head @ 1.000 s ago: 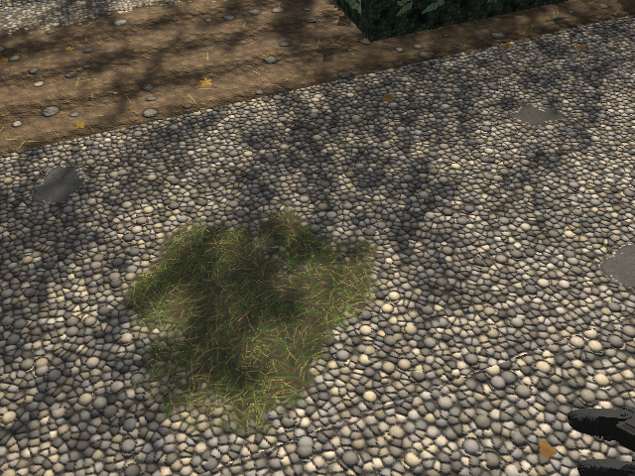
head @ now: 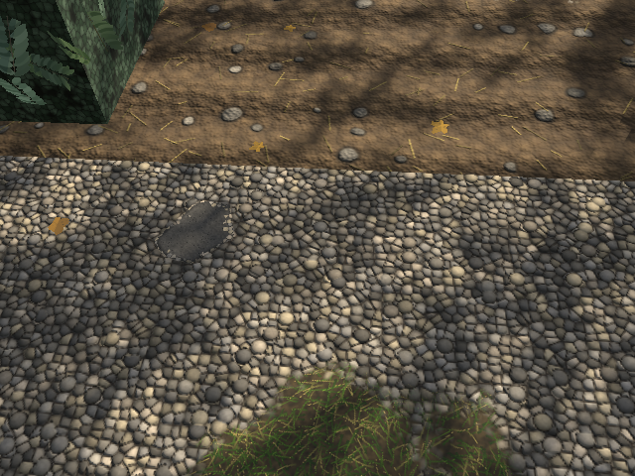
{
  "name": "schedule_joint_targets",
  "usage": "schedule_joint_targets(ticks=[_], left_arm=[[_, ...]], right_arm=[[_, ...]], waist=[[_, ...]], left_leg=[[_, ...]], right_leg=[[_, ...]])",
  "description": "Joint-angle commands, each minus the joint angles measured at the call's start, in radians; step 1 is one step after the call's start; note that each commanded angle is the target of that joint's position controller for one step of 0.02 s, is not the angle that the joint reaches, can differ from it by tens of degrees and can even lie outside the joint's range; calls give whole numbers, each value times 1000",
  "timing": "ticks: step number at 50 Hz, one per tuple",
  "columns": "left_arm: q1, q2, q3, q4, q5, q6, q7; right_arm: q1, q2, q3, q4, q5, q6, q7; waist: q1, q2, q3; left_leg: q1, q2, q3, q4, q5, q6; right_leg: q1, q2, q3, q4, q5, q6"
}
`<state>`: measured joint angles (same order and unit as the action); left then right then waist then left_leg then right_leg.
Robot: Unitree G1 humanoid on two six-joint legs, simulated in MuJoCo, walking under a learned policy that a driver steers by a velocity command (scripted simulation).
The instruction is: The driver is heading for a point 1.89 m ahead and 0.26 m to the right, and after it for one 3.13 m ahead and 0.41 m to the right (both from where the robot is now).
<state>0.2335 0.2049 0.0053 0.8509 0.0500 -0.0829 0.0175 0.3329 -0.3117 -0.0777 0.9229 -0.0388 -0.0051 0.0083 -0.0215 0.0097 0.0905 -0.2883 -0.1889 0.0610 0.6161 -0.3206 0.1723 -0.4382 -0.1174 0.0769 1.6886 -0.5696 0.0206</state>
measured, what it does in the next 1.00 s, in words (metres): walks ahead, turning right: right foot, then left foot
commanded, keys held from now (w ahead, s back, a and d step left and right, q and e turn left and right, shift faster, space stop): w+q+shift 0.16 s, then w+shift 0.04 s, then w+e+shift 0.80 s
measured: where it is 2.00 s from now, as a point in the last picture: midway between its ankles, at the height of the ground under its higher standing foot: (437, 79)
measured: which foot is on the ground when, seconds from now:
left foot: down 0.00-0.20, up 0.22-0.56, down 0.58-1.00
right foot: up 0.00-0.18, down 0.20-0.58, up 0.60-1.00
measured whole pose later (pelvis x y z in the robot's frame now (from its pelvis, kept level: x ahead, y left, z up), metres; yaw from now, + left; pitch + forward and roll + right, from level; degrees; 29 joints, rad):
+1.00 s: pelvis +0.86 -0.01 -0.01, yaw -16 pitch +1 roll +2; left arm -0.04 0.31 0.03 0.63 0.02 -0.02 -0.09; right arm 0.53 -0.27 -0.03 0.93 -0.03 -0.07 -0.03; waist -0.06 -0.04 0.04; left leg 0.24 0.02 0.30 0.46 -0.41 -0.05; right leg -0.62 0.04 -0.17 0.71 -0.11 -0.20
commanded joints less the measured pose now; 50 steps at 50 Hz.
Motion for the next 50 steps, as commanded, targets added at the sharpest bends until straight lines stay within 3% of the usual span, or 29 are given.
schedule_joint_targets(ticks=[1, 2, 3, 5, 7, 8, 10, 11, 12, 13, 14, 15, 18, 19, 23, 26, 28, 29, 30, 31, 32, 33, 36, 39, 44, 46, 48, 49, 50], left_arm=[[-154, 199, 37, -179, 6, -2, -18], [-170, 185, 31, -191, 8, 6, -21], [-152, 158, 24, -189, 8, 8, -23], [-63, 151, 30, -151, -38, 12, -29], [-72, 166, 40, -149, -47, 7, -29], [-19, 169, 46, -134, -43, 4, -24], [356, 235, 85, -38, -22, 3, -2], [482, 292, 87, 3, 0, 1, 8], [336, 304, 83, -8, 1, 5, -3], [144, 237, 84, -59, 2, 8, -13], [79, 193, 82, -73, -6, 8, -20], [81, 183, 80, -47, -2, 6, -24], [167, 152, 67, 27, -27, -8, -19], [183, 153, 69, 29, -32, -11, -18], [131, 238, 104, -13, -41, -11, -23], [167, 249, 112, -18, -56, -13, -38], [184, 253, 116, -17, -58, -13, -45], [158, 219, 107, -38, -63, -19, -48], [189, 83, 77, -86, -83, -21, -41], [232, 109, 74, -100, -90, -4, -35], [175, 142, 80, -85, -62, 14, -33], [126, 144, 82, -81, -48, 21, -44], [48, 104, 74, -106, -22, 57, -75], [-80, 87, 61, -174, -23, 77, -89], [-271, 96, 25, -271, -28, 73, -123], [-264, 117, 23, -268, -27, 76, -123], [-98, 174, 40, -223, -26, 76, -109], [89, 218, 62, -172, -25, 75, -97], [305, 270, 93, -99, -25, 70, -75]], right_arm=[[7, -169, -27, -80, 22, -43, -30], [-71, -186, -28, -104, 16, -58, -31], [-94, -189, -31, -108, 12, -73, -24], [-114, -177, -38, -117, 28, -86, -3], [-71, -181, -46, -115, 40, -76, 9], [-50, -194, -51, -111, 40, -69, 9], [-94, -175, -42, -119, 20, -73, 8], [-116, 31, 11, -151, 1, -91, 6], [85, 60, 27, -202, 48, -102, 17], [85, 12, 29, -158, 15, -77, 11], [6, -14, 25, -162, -6, -68, 21], [-60, -11, 26, -183, -14, -66, 29], [-213, 10, 46, -273, -30, -49, 46], [-266, 5, 53, -298, -30, -51, 45], [-366, -12, 76, -335, 9, -65, 60], [-317, -58, 58, -311, 21, -68, 35], [-114, -114, 27, -241, 0, -79, 7], [61, -178, 4, -219, -20, -86, -14], [138, -257, -10, -215, -45, -84, -27], [57, -244, -16, -224, -33, -72, -30], [-42, -140, 4, -244, -25, -71, -28], [-66, -81, 17, -237, -15, -77, -22], [-25, -36, 29, -178, -1, -98, -19], [38, -6, 35, -128, 16, -118, -10], [29, -48, 31, -97, 13, -123, -24], [64, -104, 22, -93, 14, -119, -33], [58, -179, 3, -105, 10, -95, -50], [10, -208, -6, -124, 5, -79, -53], [-35, -208, -8, -148, -1, -65, -47]], waist=[[57, -162, 76], [87, -116, 120], [98, -79, 87], [108, 6, -16], [78, -12, -48], [105, -20, -79], [317, -89, -256], [310, -334, -259], [83, -543, -277], [33, -286, -116], [41, -110, -41], [34, -61, -11], [19, -142, 3], [29, -126, -7], [13, -89, -38], [-4, -74, -60], [-92, 4, -185], [-181, 75, -299], [-154, 288, -374], [-85, 319, -366], [-54, 175, -224], [-47, 87, -143], [-10, 97, -55], [-3, 68, -38], [21, 20, 44], [44, 39, 10], [151, 94, -99], [246, 108, -184], [332, 67, -272]], left_leg=[[4, 460, -656, -434, 60, 243], [-224, 404, -596, -471, 125, 221], [-302, 333, -509, -444, 233, 190], [-323, 236, -394, -370, 269, 125], [-188, 207, -379, -267, 327, 85], [-141, 192, -384, -153, 420, 59], [-144, 112, -296, 360, 609, 2], [-311, 5, -253, 812, -121, -15], [-504, -19, -262, 883, -168, -9], [-566, 95, -217, 918, -94, -10], [-531, 133, -207, 840, -42, -33], [-477, 157, -204, 766, -29, -51], [-433, 235, -141, 550, -22, -106], [-432, 246, -124, 480, 17, -124], [-54, 198, -48, 43, 169, -186], [90, 192, -55, -58, 234, -185], [347, 179, -44, -105, 161, -161], [553, 334, -194, -132, -35, -132], [686, 594, -596, -298, -459, -111], [601, 651, -870, -419, -598, -50], [490, 609, -726, -397, -529, -47], [393, 554, -546, -396, -328, -52], [301, 463, -253, -416, 64, -93], [335, 453, -94, -431, 371, -101], [239, 380, 164, -509, 666, -148], [266, 384, 212, -418, 1125, -168], [311, 425, 205, -164, 1423, -175], [258, 449, 184, 66, 1464, -162], [103, 430, 170, 398, 1252, -150]], right_leg=[[-351, -88, 51, -477, 135, 62], [-148, -94, 41, -655, 220, 82], [22, -74, 25, -770, 359, 82], [269, -1, -26, -886, 548, 64], [290, 45, -61, -984, 584, 45], [360, 87, -74, -1025, 521, 39], [653, 107, -101, -1050, 304, 14], [676, -121, 251, -1179, -45, -7], [661, -277, 968, -1559, -282, -109], [529, -283, 947, -1529, -485, -206], [403, -226, 763, -1478, -368, -225], [306, -169, 620, -1465, -207, -214], [222, -58, 416, -1495, 48, -218], [224, -45, 386, -1510, 136, -235], [38, 9, 225, -1592, 354, -226], [107, -38, 245, -1525, 490, -202], [113, 43, 173, -1189, 705, -166], [-25, 110, 114, -882, 607, -142], [-250, 185, 45, -582, 97, -132], [-355, 155, 22, -415, 157, -144], [-394, 92, 9, -368, 236, -146], [-378, 61, 0, -397, 284, -135], [-370, 13, -17, -443, 331, -112], [-449, 4, -52, -457, 387, -109], [-279, 56, -204, -815, 568, -148], [-108, 142, -288, -905, 566, -182], [95, 207, -288, -922, 487, -216], [293, 224, -250, -924, 437, -247], [573, 224, -172, -1005, 409, -288]])
Keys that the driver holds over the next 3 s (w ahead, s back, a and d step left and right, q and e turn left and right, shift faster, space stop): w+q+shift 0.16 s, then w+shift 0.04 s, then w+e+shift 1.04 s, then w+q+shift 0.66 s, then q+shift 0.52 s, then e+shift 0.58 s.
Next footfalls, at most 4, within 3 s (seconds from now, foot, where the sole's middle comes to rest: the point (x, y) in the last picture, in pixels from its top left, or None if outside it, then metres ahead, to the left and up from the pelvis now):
0.20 right None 0.41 -0.18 -0.75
0.58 left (283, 387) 0.64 0.13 -0.75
1.02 right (368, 237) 1.04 -0.09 -0.75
1.44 left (375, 122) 1.48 -0.14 -0.75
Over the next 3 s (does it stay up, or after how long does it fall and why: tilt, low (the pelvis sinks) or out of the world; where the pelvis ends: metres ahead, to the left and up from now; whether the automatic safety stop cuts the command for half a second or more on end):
stays up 2.07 -0.41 0.02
